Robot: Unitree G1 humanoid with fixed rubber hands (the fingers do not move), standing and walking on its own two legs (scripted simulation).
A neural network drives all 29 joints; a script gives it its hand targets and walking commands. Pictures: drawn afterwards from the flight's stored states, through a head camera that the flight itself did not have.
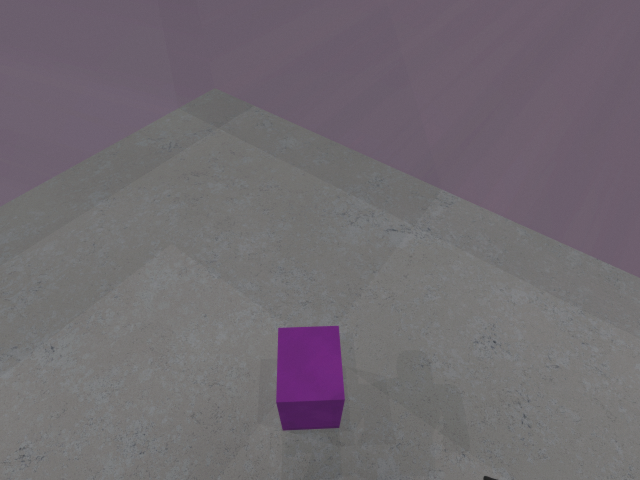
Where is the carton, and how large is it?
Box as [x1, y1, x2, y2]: [276, 326, 344, 429]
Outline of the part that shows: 338,326 278,328 276,403 283,429 338,427 344,400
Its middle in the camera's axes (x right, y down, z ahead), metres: -0.03 +0.41 +1.11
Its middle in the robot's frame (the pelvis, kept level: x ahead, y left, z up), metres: +0.46 +0.04 -0.64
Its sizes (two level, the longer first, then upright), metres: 0.200 0.169 0.267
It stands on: the floor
